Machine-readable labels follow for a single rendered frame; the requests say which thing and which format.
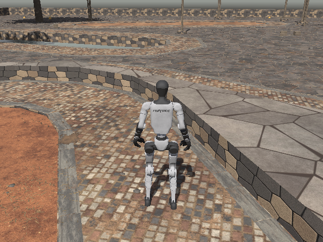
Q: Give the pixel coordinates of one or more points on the robot left forearm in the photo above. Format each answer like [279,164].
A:
[137,132]

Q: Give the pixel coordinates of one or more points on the robot left shin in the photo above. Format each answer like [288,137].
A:
[148,183]

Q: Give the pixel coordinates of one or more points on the left robot hand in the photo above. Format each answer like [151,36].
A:
[138,140]

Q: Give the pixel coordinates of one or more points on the robot right forearm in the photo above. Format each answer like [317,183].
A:
[185,134]

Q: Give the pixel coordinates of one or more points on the robot left upper arm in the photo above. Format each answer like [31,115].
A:
[143,115]

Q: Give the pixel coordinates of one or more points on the right robot hand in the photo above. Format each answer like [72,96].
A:
[186,143]

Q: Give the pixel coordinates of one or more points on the robot right upper arm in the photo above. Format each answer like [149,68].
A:
[180,116]

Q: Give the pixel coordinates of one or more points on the left robot thigh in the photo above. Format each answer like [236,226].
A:
[149,154]

